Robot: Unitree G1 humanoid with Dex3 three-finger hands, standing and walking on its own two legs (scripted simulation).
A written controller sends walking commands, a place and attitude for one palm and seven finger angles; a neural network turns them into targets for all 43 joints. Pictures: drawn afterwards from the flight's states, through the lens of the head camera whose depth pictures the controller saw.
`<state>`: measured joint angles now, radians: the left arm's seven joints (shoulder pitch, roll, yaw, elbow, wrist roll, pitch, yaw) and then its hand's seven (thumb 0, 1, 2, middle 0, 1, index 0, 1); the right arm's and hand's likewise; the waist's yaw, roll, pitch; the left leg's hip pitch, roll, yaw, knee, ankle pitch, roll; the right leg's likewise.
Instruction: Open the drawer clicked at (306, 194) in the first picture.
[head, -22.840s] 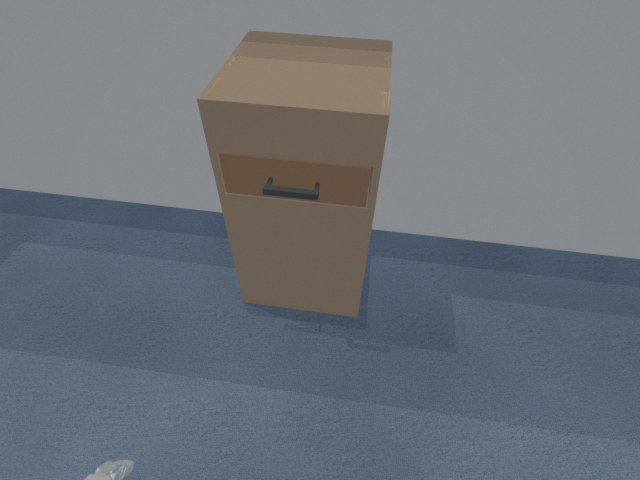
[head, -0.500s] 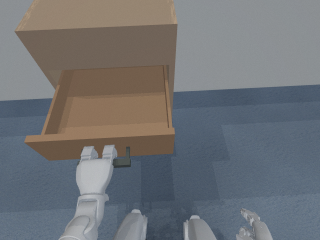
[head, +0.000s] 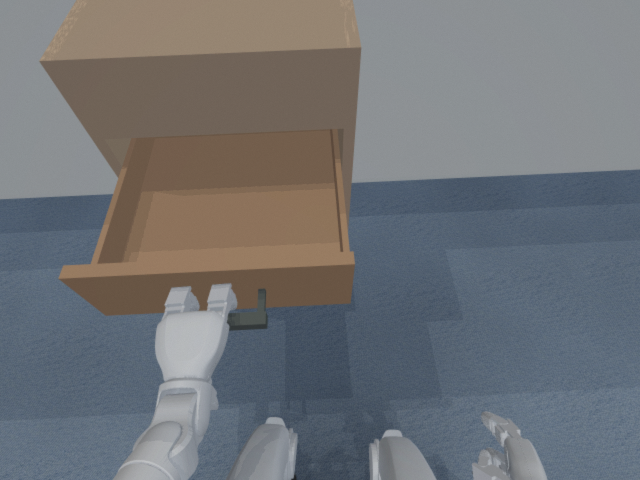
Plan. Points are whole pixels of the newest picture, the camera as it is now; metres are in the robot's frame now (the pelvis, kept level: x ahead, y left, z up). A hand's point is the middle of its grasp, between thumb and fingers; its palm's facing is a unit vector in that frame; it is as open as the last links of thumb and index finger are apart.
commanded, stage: lift the hand off the handle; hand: left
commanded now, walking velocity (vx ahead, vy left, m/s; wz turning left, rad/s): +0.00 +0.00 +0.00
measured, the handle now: (217, 310) +0.34 +0.18 -0.05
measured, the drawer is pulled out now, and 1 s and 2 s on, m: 0.26 0.26 0.26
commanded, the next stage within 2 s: none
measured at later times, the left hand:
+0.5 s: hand (199, 340) +0.29 +0.19 -0.04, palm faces -0.02 -0.08 -1.00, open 13.4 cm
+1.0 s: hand (194, 329) +0.30 +0.18 -0.01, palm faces -0.02 -0.09 -1.00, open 13.4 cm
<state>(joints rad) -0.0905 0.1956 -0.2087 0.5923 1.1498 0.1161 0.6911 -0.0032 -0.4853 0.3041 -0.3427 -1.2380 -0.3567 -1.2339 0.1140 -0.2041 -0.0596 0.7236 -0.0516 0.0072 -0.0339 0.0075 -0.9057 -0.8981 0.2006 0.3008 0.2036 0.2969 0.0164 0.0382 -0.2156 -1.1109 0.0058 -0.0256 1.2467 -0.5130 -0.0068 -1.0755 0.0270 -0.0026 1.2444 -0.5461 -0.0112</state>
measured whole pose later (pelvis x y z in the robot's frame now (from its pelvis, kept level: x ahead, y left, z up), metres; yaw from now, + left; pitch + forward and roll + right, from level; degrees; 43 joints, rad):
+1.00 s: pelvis +0.02 +0.00 +0.05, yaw +0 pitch +14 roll +0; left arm 0.02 0.21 -0.24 0.45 1.10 0.15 0.59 0.00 -0.49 0.30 -0.38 -1.22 -0.40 -1.22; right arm 0.14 -0.20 -0.04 0.69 -0.03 0.04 -0.04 0.01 -0.91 -0.90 0.20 0.30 0.20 0.30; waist 0.02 0.05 -0.17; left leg -0.80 0.01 -0.01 1.01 -0.46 0.00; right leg -0.77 0.03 0.01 1.01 -0.49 -0.01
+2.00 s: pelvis +0.04 +0.00 +0.08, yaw -1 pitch +7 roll +0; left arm 0.09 0.24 -0.26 0.20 1.06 0.20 0.43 0.00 -0.49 0.30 -0.32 -1.20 -0.32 -1.20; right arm 0.11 -0.21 -0.03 0.66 0.00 0.08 -0.01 0.01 -0.91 -0.90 0.20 0.30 0.20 0.30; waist 0.06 0.06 -0.14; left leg -0.51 0.01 0.01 0.77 -0.39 0.00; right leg -0.49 0.02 0.03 0.79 -0.42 -0.01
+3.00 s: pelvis +0.04 -0.01 +0.11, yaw +0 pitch -3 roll +0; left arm 0.37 0.28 0.03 -0.23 0.18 0.02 0.15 -0.01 -0.44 0.32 -0.32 -1.17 -0.31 -1.17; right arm 0.13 -0.20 0.04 0.59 0.00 -0.05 -0.09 0.01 -0.91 -0.90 0.20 0.30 0.20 0.30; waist 0.07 0.07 0.01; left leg -0.20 0.02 -0.01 0.55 -0.31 -0.01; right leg -0.16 0.03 0.02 0.54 -0.32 -0.01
